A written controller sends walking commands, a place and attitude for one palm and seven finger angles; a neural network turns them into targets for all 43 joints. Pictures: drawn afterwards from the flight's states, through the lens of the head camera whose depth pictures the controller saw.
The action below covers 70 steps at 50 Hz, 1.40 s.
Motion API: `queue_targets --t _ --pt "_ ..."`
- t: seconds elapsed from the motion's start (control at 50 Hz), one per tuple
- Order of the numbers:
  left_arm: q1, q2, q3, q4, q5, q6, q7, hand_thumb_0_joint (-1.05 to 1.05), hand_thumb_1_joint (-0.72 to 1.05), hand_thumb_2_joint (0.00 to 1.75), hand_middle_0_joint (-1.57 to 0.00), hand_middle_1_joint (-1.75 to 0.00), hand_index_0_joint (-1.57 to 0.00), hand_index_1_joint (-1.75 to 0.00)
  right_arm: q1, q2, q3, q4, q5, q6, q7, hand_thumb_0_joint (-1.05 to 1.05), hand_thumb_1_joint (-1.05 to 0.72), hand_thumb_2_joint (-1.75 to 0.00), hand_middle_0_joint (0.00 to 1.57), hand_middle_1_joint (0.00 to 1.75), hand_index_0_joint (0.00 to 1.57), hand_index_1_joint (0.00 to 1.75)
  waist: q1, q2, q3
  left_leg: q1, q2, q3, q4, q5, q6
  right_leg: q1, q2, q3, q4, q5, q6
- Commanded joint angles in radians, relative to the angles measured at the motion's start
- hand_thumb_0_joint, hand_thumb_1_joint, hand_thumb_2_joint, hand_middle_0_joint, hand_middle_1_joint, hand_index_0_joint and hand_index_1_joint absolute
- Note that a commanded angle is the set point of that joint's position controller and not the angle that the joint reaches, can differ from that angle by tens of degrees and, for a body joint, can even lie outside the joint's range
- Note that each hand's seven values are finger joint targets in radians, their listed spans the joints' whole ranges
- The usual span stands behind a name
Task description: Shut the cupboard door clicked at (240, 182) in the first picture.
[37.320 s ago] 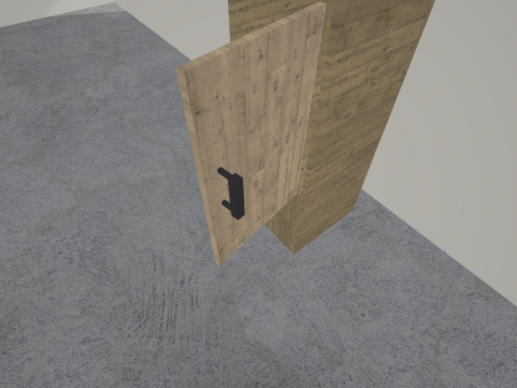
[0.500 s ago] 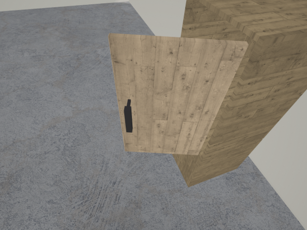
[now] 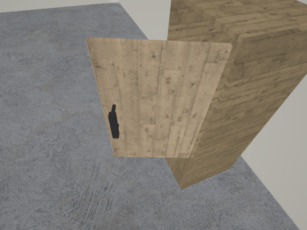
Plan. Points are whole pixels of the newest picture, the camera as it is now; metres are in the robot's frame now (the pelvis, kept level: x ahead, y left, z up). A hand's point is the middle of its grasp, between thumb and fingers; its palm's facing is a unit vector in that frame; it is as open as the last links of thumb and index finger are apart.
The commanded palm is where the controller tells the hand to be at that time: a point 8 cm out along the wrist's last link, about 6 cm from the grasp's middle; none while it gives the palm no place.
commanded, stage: come to a stop and stand still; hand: left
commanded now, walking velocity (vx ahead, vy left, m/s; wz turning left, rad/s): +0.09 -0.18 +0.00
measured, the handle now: (114, 121) +0.47 +0.16 -0.04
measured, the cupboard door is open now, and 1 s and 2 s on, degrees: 67 67 67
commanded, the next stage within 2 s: none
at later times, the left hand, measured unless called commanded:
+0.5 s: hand out of the picture +0.02 +0.13 -0.18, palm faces +0.09 -0.98 -0.18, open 7.3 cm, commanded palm none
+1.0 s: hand out of the picture +0.03 +0.26 -0.17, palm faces +0.04 -0.97 -0.25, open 7.4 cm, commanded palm none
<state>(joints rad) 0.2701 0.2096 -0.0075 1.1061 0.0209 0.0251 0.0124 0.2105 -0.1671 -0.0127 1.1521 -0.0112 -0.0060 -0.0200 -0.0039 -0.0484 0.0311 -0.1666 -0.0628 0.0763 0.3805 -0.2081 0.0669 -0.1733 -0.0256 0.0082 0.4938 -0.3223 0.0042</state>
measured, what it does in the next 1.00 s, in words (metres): steps on the spot: left foot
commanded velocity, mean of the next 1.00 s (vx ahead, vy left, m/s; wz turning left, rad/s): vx -0.02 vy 0.05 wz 0.01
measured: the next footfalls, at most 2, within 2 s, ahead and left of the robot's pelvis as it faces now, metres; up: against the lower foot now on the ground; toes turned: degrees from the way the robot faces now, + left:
left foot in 0.58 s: +0.08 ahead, +0.10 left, +0.00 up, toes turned +3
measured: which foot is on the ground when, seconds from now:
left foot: down 0.00-0.14, up 0.16-0.56, down 0.58-1.00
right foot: down 0.00-1.00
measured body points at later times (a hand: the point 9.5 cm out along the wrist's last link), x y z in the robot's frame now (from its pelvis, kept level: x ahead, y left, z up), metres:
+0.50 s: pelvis +0.03 -0.04 +0.00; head +0.06 -0.03 +0.45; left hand +0.02 +0.18 -0.16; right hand +0.09 -0.27 -0.16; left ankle +0.03 +0.09 -0.71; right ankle +0.01 -0.13 -0.74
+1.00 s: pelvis +0.01 +0.06 -0.01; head +0.03 +0.06 +0.44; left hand +0.03 +0.31 -0.15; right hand +0.08 -0.17 -0.15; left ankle +0.04 +0.10 -0.74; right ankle +0.01 -0.12 -0.74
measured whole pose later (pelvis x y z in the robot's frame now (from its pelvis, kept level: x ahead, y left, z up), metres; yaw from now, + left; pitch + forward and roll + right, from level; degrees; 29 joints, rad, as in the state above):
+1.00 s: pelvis +0.01 +0.06 -0.01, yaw +2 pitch +0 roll -1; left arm 0.30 0.22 0.00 0.98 0.02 0.01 0.03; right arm 0.25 -0.19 -0.01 0.96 -0.01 0.01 0.00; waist 0.01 0.01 0.02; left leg -0.27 -0.10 0.08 0.47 -0.21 0.12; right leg -0.22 -0.08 0.07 0.50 -0.29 -0.02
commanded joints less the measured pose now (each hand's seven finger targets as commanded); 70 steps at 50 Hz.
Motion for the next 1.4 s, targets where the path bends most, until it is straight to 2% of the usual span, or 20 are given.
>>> queue_targets --t 0.0,0.04,0.08,0.1,0.12,0.2,0.26,0.32,0.44,0.5,0.52,0.54,0.56,0.58,0.6,0.64,0.74,0.82,1.08,1.38 --pt "0.029 0.063 0.04 -0.082 0.008 0.001 -0.006 0.0 0.9 0.9 -0.2 -0.3 -0.2 -0.3 0.12 -0.208 -0.059 -0.037 -0.014 -0.011 -0.037 0.0 -0.9 -0.9 0.2 0.3 0.2 0.3 -0.034 0.135 0.026 0.116 0.392 -0.348 -0.118 0.114 0.117 -0.252 -0.024 -0.01 0.17 -0.128 -0.009" --pt "0.06 0.04 0.049 -0.087 0.005 -0.002 -0.011 0.0 0.9 0.9 -0.2 -0.3 -0.2 -0.3 0.103 -0.199 -0.06 -0.045 -0.016 -0.012 -0.04 0.0 -0.9 -0.9 0.2 0.3 0.2 0.3 -0.013 0.129 -0.001 0.065 0.376 -0.297 -0.073 0.161 0.103 -0.176 -0.03 -0.01 0.109 -0.087 -0.013" --pt "0.148 0.033 0.054 -0.059 0.008 -0.008 -0.009 0.0 0.9 0.9 -0.2 -0.3 -0.2 -0.3 0.066 -0.162 -0.054 -0.055 -0.008 -0.01 -0.036 0.0 -0.9 -0.9 0.2 0.3 0.2 0.3 0.035 0.052 0.0 -0.136 0.262 -0.163 0.045 0.019 0.019 0.055 -0.033 0.0 -0.11 0.08 -0.02" --pt "0.172 0.065 0.057 -0.044 0.008 -0.018 0.002 0.0 0.9 0.9 -0.2 -0.3 -0.2 -0.3 0.069 -0.093 -0.039 -0.061 0.0 -0.01 -0.029 0.0 -0.9 -0.9 0.2 0.3 0.2 0.3 0.039 -0.084 0.021 -0.248 0.134 -0.043 0.16 -0.139 -0.036 0.115 -0.14 0.145 -0.204 0.07 -0.057" --pt "0.178 0.108 0.059 -0.038 -0.002 -0.029 0.013 0.0 0.9 0.9 -0.2 -0.3 -0.2 -0.3 0.065 -0.044 -0.024 -0.072 0.0 -0.005 -0.022 0.0 -0.9 -0.9 0.2 0.3 0.2 0.3 0.035 -0.166 0.037 -0.282 0.085 0.023 0.251 -0.253 -0.068 0.084 -0.271 0.273 -0.273 0.045 -0.126" --pt "0.088 0.099 0.048 -0.051 -0.003 -0.066 0.029 0.0 0.9 0.9 -0.2 -0.3 -0.2 -0.3 0.075 -0.048 -0.024 -0.039 0.007 0.001 -0.02 0.0 -0.9 -0.9 0.2 0.3 0.2 0.3 0.003 0.015 0.049 -0.2 0.127 -0.075 0.341 -0.238 -0.069 0.022 -0.278 0.214 -0.203 0.503 -0.192" --pt "0.127 0.084 0.049 -0.036 -0.003 -0.061 0.042 0.0 0.9 0.9 -0.2 -0.3 -0.2 -0.3 0.087 -0.02 -0.025 -0.039 0.013 0.014 -0.022 0.0 -0.9 -0.9 0.2 0.3 0.2 0.3 0.023 -0.024 -0.013 -0.227 0.107 -0.052 0.354 -0.24 -0.095 0.135 -0.3 0.167 -0.109 0.863 -0.19" --pt "0.136 0.091 0.062 -0.042 0.002 -0.046 0.05 0.0 0.9 0.9 -0.2 -0.3 -0.2 -0.3 0.048 -0.039 -0.037 -0.071 0.008 0.031 -0.021 0.0 -0.9 -0.9 0.2 0.3 0.2 0.3 0.037 -0.057 0.002 -0.272 0.094 -0.064 0.444 -0.243 -0.104 0.138 -0.309 0.16 -0.09 0.939 -0.208" --pt "0.091 0.097 0.077 -0.093 0.012 -0.029 0.049 0.0 0.9 0.9 -0.2 -0.3 -0.2 -0.3 0.008 -0.034 -0.052 -0.137 0.008 0.034 -0.008 0.0 -0.9 -0.9 0.2 0.3 0.2 0.3 0.029 -0.107 -0.001 -0.222 0.08 -0.053 0.389 -0.2 -0.105 0.067 -0.271 0.114 -0.079 0.772 -0.193" --pt "0.045 0.1 0.075 -0.112 0.004 -0.024 0.042 0.0 0.9 0.9 -0.2 -0.3 -0.2 -0.3 0.058 -0.025 -0.051 -0.125 0.006 0.022 -0.005 0.0 -0.9 -0.9 0.2 0.3 0.2 0.3 -0.003 -0.102 -0.01 -0.018 0.066 -0.006 0.119 0.013 -0.098 -0.047 -0.205 0.066 -0.031 0.562 -0.115" --pt "0.13 0.082 0.06 -0.102 0.001 -0.064 0.076 0.0 0.9 0.9 -0.2 -0.3 -0.2 -0.3 -0.008 -0.092 -0.042 -0.222 -0.002 -0.007 -0.002 0.0 -0.9 -0.9 0.2 0.3 0.2 0.3 0.011 0.1 -0.096 -0.025 0.099 -0.015 0.189 0.069 -0.091 0.047 -0.188 0.159 0.041 0.957 -0.081" --pt "0.096 0.153 0.074 -0.156 0.004 -0.066 0.066 0.0 0.9 0.9 -0.2 -0.3 -0.2 -0.3 0.041 -0.064 -0.046 -0.238 0.002 -0.004 0.002 0.0 -0.9 -0.9 0.2 0.3 0.2 0.3 -0.015 0.082 -0.17 -0.084 0.103 -0.024 0.164 -0.017 -0.058 0.123 -0.196 0.104 0.087 0.821 -0.086" --pt "0.081 0.12 0.074 -0.162 0.007 -0.062 0.064 0.0 0.9 0.9 -0.2 -0.3 -0.2 -0.3 0.054 -0.08 -0.039 -0.245 -0.007 -0.006 0.004 0.0 -0.9 -0.9 0.2 0.3 0.2 0.3 -0.006 0.083 -0.173 -0.07 0.131 -0.042 0.129 0.061 -0.048 0.106 -0.173 0.073 0.119 0.757 -0.081" --pt "0.077 0.095 0.065 -0.173 0.002 -0.061 0.06 0.0 0.9 0.9 -0.2 -0.3 -0.2 -0.3 0.059 -0.099 -0.04 -0.252 -0.005 -0.003 -0.001 0.0 -0.9 -0.9 0.2 0.3 0.2 0.3 -0.007 0.048 -0.146 -0.049 0.164 -0.084 0.175 0.211 -0.031 0.034 -0.13 0.028 0.106 0.581 -0.062" --pt "0.06 0.083 0.056 -0.175 0.006 -0.045 0.056 0.0 0.9 0.9 -0.2 -0.3 -0.2 -0.3 0.04 -0.111 -0.039 -0.264 -0.003 -0.005 0.0 0.0 -0.9 -0.9 0.2 0.3 0.2 0.3 -0.001 0.152 -0.089 -0.057 0.186 -0.142 0.143 0.337 -0.015 -0.024 -0.097 -0.014 0.107 0.349 -0.046" --pt "0.079 0.055 0.039 -0.172 0.005 -0.022 0.05 0.0 0.9 0.9 -0.2 -0.3 -0.2 -0.3 0.005 -0.135 -0.032 -0.288 -0.003 -0.003 -0.003 0.0 -0.9 -0.9 0.2 0.3 0.2 0.3 0.024 0.202 0.022 -0.135 0.223 -0.218 0.051 0.283 0.03 -0.063 -0.024 -0.054 0.063 -0.033 -0.022" --pt "0.057 0.074 0.029 -0.191 0.008 -0.013 0.027 0.0 0.9 0.9 -0.2 -0.3 -0.2 -0.3 0.008 -0.153 -0.028 -0.308 -0.009 0.001 0.009 0.0 -0.9 -0.9 0.2 0.3 0.2 0.3 0.013 0.101 0.089 -0.215 0.181 -0.239 -0.102 -0.275 0.004 -0.098 -0.034 -0.033 0.008 -0.063 -0.032" --pt "0.082 0.081 0.03 -0.193 0.01 -0.01 0.023 0.0 0.9 0.9 -0.2 -0.3 -0.2 -0.3 0.013 -0.158 -0.031 -0.302 -0.011 -0.001 0.009 0.0 -0.9 -0.9 0.2 0.3 0.2 0.3 0.024 0.126 0.042 -0.191 0.202 -0.292 -0.174 -0.353 0.007 -0.094 -0.016 -0.028 0.045 -0.044 -0.03" --pt "0.095 0.077 0.009 -0.109 -0.001 -0.032 0.027 0.0 0.9 0.9 -0.2 -0.3 -0.2 -0.3 0.069 -0.154 -0.01 -0.187 -0.001 -0.026 -0.001 0.0 -0.9 -0.9 0.2 0.3 0.2 0.3 0.012 0.068 -0.003 -0.019 0.184 -0.24 -0.137 -0.015 -0.026 -0.08 -0.045 0.059 -0.047 0.074 -0.034" --pt "0.103 0.049 0.0 -0.034 -0.004 -0.036 0.032 0.0 0.9 0.9 -0.2 -0.3 -0.2 -0.3 0.089 -0.12 -0.003 -0.097 0.004 -0.031 -0.006 0.0 -0.9 -0.9 0.2 0.3 0.2 0.3 0.009 0.056 0.035 -0.019 0.163 -0.173 -0.105 0.028 -0.015 -0.056 -0.065 0.074 -0.085 0.132 -0.024"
